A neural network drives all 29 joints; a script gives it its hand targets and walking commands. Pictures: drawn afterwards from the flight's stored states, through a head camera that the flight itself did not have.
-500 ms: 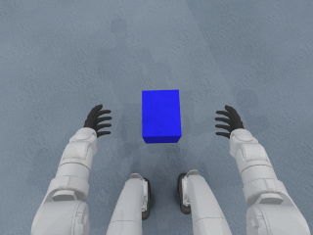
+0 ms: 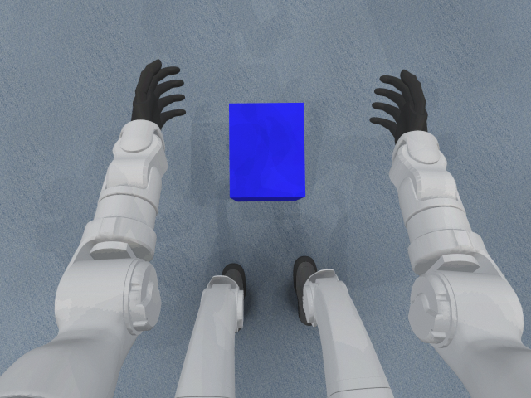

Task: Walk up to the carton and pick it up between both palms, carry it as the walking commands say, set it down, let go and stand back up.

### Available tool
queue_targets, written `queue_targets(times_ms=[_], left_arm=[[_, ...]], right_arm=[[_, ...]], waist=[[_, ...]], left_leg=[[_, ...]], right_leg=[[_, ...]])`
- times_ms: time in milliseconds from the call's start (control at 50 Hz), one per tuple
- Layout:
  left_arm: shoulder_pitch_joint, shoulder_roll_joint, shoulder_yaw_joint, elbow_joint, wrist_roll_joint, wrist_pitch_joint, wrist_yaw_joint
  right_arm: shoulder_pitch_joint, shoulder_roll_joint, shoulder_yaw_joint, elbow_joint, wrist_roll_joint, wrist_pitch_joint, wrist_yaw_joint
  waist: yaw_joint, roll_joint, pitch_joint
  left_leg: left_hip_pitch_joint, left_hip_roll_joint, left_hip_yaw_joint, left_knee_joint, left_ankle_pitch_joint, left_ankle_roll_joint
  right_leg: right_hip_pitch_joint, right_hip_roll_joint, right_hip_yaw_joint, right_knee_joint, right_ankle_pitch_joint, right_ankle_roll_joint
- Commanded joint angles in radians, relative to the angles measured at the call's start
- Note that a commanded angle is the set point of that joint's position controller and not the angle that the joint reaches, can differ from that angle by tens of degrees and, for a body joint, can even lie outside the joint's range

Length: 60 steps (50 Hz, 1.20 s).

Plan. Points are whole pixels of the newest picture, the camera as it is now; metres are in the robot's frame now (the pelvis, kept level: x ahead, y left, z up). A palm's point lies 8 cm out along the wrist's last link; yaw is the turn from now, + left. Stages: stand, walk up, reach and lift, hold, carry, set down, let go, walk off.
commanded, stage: reach and lift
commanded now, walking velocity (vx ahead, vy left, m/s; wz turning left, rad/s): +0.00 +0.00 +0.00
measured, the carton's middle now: (266, 158) +0.50 +0.00 -0.55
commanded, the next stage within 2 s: none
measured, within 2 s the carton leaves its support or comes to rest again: neither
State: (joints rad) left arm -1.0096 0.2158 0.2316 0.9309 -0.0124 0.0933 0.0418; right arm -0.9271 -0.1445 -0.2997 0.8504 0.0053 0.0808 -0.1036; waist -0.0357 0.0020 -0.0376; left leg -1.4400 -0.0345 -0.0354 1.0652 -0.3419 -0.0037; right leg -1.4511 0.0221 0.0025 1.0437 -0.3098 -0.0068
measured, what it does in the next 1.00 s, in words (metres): lowers itself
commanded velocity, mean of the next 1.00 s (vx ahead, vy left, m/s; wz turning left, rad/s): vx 0.00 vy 0.00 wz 0.00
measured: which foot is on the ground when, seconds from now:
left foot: down 0.00-1.00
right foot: down 0.00-1.00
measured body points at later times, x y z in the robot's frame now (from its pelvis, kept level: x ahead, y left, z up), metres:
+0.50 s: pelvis -0.01 +0.01 -0.07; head +0.32 +0.01 +0.23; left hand +0.50 +0.17 -0.23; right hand +0.48 -0.19 -0.23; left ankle +0.05 +0.12 -0.63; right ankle +0.07 -0.11 -0.63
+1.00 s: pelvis -0.04 +0.00 -0.20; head +0.31 +0.00 +0.09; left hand +0.51 +0.17 -0.36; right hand +0.48 -0.19 -0.36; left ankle +0.05 +0.12 -0.63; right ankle +0.06 -0.12 -0.63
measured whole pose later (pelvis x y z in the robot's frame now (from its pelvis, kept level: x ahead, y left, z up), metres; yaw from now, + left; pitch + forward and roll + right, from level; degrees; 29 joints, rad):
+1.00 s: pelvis -0.04 +0.00 -0.20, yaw -1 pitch +47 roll +0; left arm -1.29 0.29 0.22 1.06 -0.04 0.09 0.08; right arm -1.22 -0.22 -0.28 1.01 0.05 0.07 -0.12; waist -0.03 0.00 0.04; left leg -2.14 -0.09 -0.04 1.86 -0.55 -0.03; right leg -2.15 0.07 0.03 1.83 -0.51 0.03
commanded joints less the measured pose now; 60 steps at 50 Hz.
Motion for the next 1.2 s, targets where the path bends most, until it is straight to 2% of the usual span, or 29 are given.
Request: queue_targets(times_ms=[0,20,100,160,180,220,280,300,380,460,540,560,600,620,640,680,720,740,760,780,800,860,940,960,1000,1100,1140,1160,1180], left_arm=[[-0.359,0.167,0.062,-0.136,0.057,-0.049,-0.002],[-0.374,0.187,0.075,-0.119,0.046,-0.035,-0.007],[-0.369,0.156,0.05,-0.144,0.037,-0.031,-0.024],[-0.317,0.074,0.034,-0.127,0.007,-0.025,-0.043],[-0.315,0.042,0.026,-0.117,0.022,-0.023,-0.046],[-0.281,0.046,0.046,-0.019,0.063,-0.015,-0.043],[-0.309,0.038,0.098,-0.057,0.133,-0.028,-0.011],[-0.342,0.045,0.128,-0.058,0.145,-0.031,-0.005],[-0.374,0.077,0.092,-0.07,0.156,-0.028,0.006],[-0.417,0.055,0.038,-0.112,0.075,-0.024,0.023],[-0.441,0.138,-0.018,-0.329,-0.02,-0.015,0.06],[-0.439,0.12,-0.046,-0.332,-0.036,-0.01,0.067],[-0.428,0.201,0.003,-0.142,-0.005,0.011,0.067],[-0.486,0.175,-0.019,-0.197,-0.029,0.021,0.066],[-0.49,0.177,-0.008,-0.303,-0.029,0.021,0.066],[-0.441,0.173,-0.012,-0.271,-0.032,-0.016,0.069],[-0.439,0.139,-0.026,-0.15,-0.032,-0.016,0.054],[-0.467,0.143,-0.042,-0.246,-0.049,-0.023,0.044],[-0.458,0.165,-0.014,-0.182,-0.039,-0.029,0.045],[-0.421,0.144,-0.008,-0.165,-0.044,-0.038,0.037],[-0.409,0.122,-0.02,-0.066,-0.055,-0.041,0.035],[-0.462,0.167,0.005,0.03,-0.012,-0.031,0.028],[-0.55,0.178,-0.011,0.059,-0.033,-0.029,0.036],[-0.59,0.198,-0.026,-0.013,-0.031,-0.032,0.042],[-0.625,0.183,-0.082,0.015,-0.089,-0.03,0.047],[-0.7,0.203,-0.11,0.082,-0.105,-0.034,0.059],[-0.759,0.208,-0.13,-0.046,-0.123,-0.052,0.066],[-0.739,0.247,-0.092,-0.066,-0.122,-0.057,0.077],[-0.718,0.239,-0.102,0.049,-0.125,-0.058,0.078]], right_arm=[[-0.352,-0.073,0.001,-0.166,0.005,-0.028,-0.006],[-0.4,-0.083,0.032,-0.194,0.023,-0.022,-0.003],[-0.352,-0.077,0.003,-0.129,-0.005,-0.006,0.004],[-0.322,-0.127,-0.066,-0.149,-0.08,-0.022,0.008],[-0.285,-0.091,-0.084,-0.109,-0.073,-0.023,0.024],[-0.253,-0.104,-0.098,-0.004,-0.096,-0.018,0.039],[-0.317,-0.165,-0.187,-0.067,-0.132,-0.053,0.058],[-0.354,-0.12,-0.149,-0.05,-0.109,-0.056,0.063],[-0.366,-0.093,-0.101,-0.025,-0.038,-0.049,0.072],[-0.378,-0.117,-0.081,0.009,-0.031,-0.048,0.041],[-0.459,-0.225,-0.046,-0.294,0.009,-0.051,-0.011],[-0.411,-0.207,-0.033,-0.244,0.015,-0.043,-0.017],[-0.46,-0.24,-0.036,-0.153,0.017,-0.025,-0.031],[-0.511,-0.209,0.001,-0.184,0.053,-0.011,-0.024],[-0.54,-0.17,0.033,-0.344,0.057,-0.01,-0.031],[-0.459,-0.147,0.078,-0.244,0.078,-0.031,-0.025],[-0.413,-0.122,0.082,-0.068,0.077,-0.018,-0.021],[-0.477,-0.143,0.081,-0.215,0.082,-0.025,-0.024],[-0.428,-0.089,0.113,-0.134,0.092,-0.019,-0.024],[-0.416,-0.123,0.065,-0.106,0.057,-0.029,-0.024],[-0.416,-0.132,0.054,-0.007,0.044,-0.037,-0.02],[-0.486,-0.197,0.006,0.009,0.034,-0.036,-0.023],[-0.533,-0.217,0.014,0.09,0.035,-0.039,-0.019],[-0.578,-0.229,0.011,0.022,0.049,-0.034,-0.023],[-0.627,-0.237,0.06,0.031,0.087,-0.044,-0.026],[-0.7,-0.233,0.12,0.116,0.164,-0.037,-0.012],[-0.744,-0.269,0.121,0.051,0.176,-0.052,-0.014],[-0.766,-0.3,0.131,-0.014,0.184,-0.066,-0.026],[-0.726,-0.285,0.149,0.087,0.19,-0.07,-0.029]], waist=[[0.058,0.047,-0.963],[0.066,-0.003,-1.009],[0.024,0.002,-1.066],[-0.06,-0.014,-1.047],[-0.049,0.046,-0.973],[-0.047,0.011,-0.822],[-0.058,0.067,-0.775],[0.01,0.043,-0.749],[0.048,0.101,-0.819],[-0.004,0.054,-0.934],[-0.048,0.027,-1.486],[-0.058,0.063,-1.461],[-0.013,0.043,-1.24],[0.007,0.026,-1.221],[0.024,0.001,-1.315],[0.045,0.008,-1.309],[0.033,0.033,-1.129],[0.015,0.016,-1.24],[0.034,-0.04,-1.169],[0.006,-0.022,-1.077],[-0.014,-0.052,-0.995],[-0.003,0.028,-0.838],[-0.036,-0.003,-0.802],[-0.002,0.066,-0.869],[-0.027,0.015,-0.915],[0.018,0.032,-0.843],[0.012,0.076,-0.966],[0.029,0.018,-1.123],[0.02,0.016,-0.999]], left_leg=[[0.353,-0.056,0.054,-0.048,0.401,-0.018],[0.378,-0.051,0.05,-0.028,0.389,-0.006],[0.335,-0.054,0.058,-0.028,0.395,-0.02],[0.363,-0.054,0.029,-0.015,0.444,-0.026],[0.399,-0.05,0.018,-0.023,0.449,-0.027],[0.301,-0.039,0.005,-0.007,0.323,-0.038],[0.276,-0.034,-0.024,0.039,0.254,-0.05],[0.239,-0.036,-0.011,0.05,0.259,-0.046],[0.148,-0.035,0.008,0.179,0.192,-0.04],[0.138,-0.049,0.01,0.3,0.259,-0.047],[0.357,-0.077,0.031,0.429,0.467,-0.051],[0.345,-0.072,0.035,0.449,0.508,-0.061],[0.154,-0.068,0.054,0.459,0.152,-0.049],[0.134,-0.073,0.06,0.472,0.143,-0.046],[0.196,-0.082,0.058,0.488,0.287,-0.037],[0.061,-0.078,0.076,0.554,0.43,-0.047],[-0.018,-0.064,0.067,0.568,0.295,-0.04],[-0.045,-0.071,0.074,0.594,0.339,-0.04],[-0.105,-0.062,0.075,0.605,0.328,-0.036],[-0.226,-0.066,0.088,0.605,0.26,-0.047],[-0.221,-0.063,0.068,0.627,0.251,-0.044],[-0.235,-0.059,0.057,0.632,0.119,-0.039],[-0.288,-0.043,0.046,0.681,0.018,-0.042],[-0.201,-0.049,0.052,0.682,0.043,-0.042],[-0.215,-0.039,0.053,0.722,0.024,-0.043],[-0.197,-0.024,0.042,0.769,-0.009,-0.029],[-0.132,-0.021,0.043,0.814,0.094,-0.037],[-0.028,-0.028,0.046,0.837,0.15,-0.03],[-0.129,-0.024,0.054,0.857,0.134,-0.027]], right_leg=[[0.639,0.04,0.036,-0.012,0.488,0.059],[0.653,0.039,0.034,-0.007,0.465,0.069],[0.698,0.038,0.009,0.016,0.506,0.065],[0.578,0.046,-0.033,0.003,0.484,0.052],[0.454,0.047,-0.035,-0.006,0.414,0.05],[0.292,0.045,-0.046,0.011,0.27,0.055],[0.107,0.057,-0.053,0.074,0.193,0.038],[0.098,0.056,-0.038,0.088,0.18,0.046],[0.058,0.052,-0.007,0.19,0.147,0.042],[0.011,0.064,-0.033,0.316,0.216,0.055],[0.275,0.079,-0.058,0.431,0.434,0.058],[0.252,0.084,-0.06,0.453,0.47,0.059],[0.156,0.061,-0.061,0.473,0.154,0.064],[0.128,0.064,-0.068,0.481,0.127,0.06],[0.203,0.08,-0.061,0.492,0.261,0.059],[0.291,0.081,-0.019,0.574,0.532,0.06],[0.132,0.077,-0.018,0.589,0.353,0.063],[0.23,0.072,-0.012,0.607,0.464,0.06],[0.246,0.072,0.004,0.617,0.492,0.075],[0.233,0.061,0.013,0.615,0.467,0.065],[0.087,0.067,-0.012,0.648,0.386,0.078],[-0.128,0.06,-0.029,0.654,0.149,0.073],[-0.174,0.054,-0.036,0.691,0.052,0.066],[-0.188,0.056,-0.031,0.693,0.04,0.057],[-0.114,0.051,-0.041,0.738,0.054,0.064],[-0.217,0.045,-0.045,0.796,-0.027,0.061],[-0.174,0.041,-0.036,0.84,0.069,0.05],[-0.088,0.044,-0.056,0.862,0.107,0.055],[-0.119,0.043,-0.046,0.868,0.121,0.059]])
